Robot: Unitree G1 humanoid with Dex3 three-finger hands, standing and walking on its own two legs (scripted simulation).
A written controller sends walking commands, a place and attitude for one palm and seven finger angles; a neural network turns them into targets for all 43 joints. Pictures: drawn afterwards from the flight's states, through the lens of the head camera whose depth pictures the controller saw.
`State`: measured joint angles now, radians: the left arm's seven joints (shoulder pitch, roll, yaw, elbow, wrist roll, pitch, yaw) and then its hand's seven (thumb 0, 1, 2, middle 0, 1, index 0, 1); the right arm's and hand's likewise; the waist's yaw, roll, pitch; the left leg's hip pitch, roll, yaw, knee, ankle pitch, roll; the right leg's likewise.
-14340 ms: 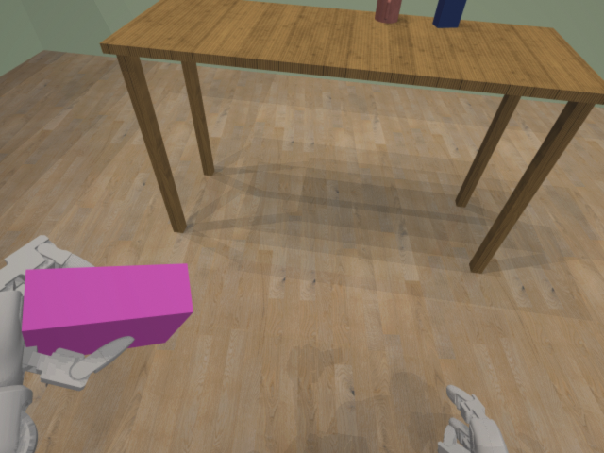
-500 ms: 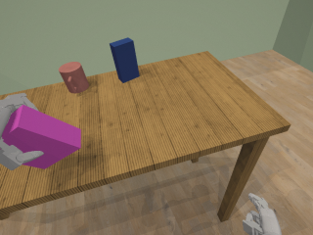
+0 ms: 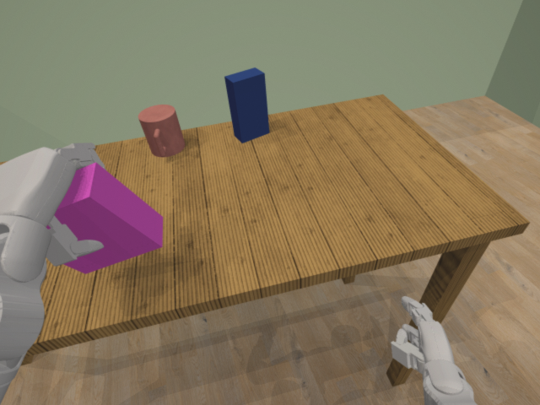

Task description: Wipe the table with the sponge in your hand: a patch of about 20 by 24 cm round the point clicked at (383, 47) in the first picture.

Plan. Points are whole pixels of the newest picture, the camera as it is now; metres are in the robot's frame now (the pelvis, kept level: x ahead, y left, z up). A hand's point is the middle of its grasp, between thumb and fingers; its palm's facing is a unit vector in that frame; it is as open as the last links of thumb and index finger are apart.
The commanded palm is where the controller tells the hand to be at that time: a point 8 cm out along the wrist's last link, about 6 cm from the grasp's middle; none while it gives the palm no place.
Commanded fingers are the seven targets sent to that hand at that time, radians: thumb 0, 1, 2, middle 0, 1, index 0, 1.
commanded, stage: turn the palm down, sponge in hand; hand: left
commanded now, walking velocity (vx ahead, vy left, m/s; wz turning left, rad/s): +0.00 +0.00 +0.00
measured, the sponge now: (103, 232) +0.25 +0.27 +0.17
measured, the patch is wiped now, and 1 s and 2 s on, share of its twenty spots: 0.00 0.00 0.00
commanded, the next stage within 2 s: move the sponge above the wiping area in 0.76 s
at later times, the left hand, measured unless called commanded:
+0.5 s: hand (74, 211) +0.23 +0.26 +0.23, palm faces +0.30 -0.07 -0.95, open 9.6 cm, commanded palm +0.17 +0.26 +0.31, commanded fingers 0.00 0.10 1.30 -1.20 -1.60 -1.20 -1.60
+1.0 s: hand (80, 206) +0.24 +0.26 +0.23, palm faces +0.29 -0.06 -0.95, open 9.6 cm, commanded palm +0.18 +0.26 +0.30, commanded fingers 0.00 0.10 1.30 -1.20 -1.60 -1.20 -1.60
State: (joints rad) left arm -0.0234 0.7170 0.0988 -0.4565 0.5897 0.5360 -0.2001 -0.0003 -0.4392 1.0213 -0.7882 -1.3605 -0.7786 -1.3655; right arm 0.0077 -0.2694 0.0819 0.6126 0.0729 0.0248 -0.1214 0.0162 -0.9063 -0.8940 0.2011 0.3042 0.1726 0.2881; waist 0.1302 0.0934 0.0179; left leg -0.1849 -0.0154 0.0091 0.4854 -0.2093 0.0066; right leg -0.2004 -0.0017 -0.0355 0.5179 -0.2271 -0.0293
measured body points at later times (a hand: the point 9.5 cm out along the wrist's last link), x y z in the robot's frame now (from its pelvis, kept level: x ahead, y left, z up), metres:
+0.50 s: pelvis -0.02 -0.01 +0.00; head -0.05 -0.07 +0.44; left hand +0.21 +0.26 +0.28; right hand +0.26 -0.19 -0.06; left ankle +0.04 +0.12 -0.74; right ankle +0.04 -0.10 -0.74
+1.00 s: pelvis -0.02 -0.02 +0.00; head -0.05 -0.08 +0.44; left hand +0.22 +0.26 +0.28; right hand +0.26 -0.21 -0.06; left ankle +0.04 +0.12 -0.74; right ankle +0.04 -0.10 -0.74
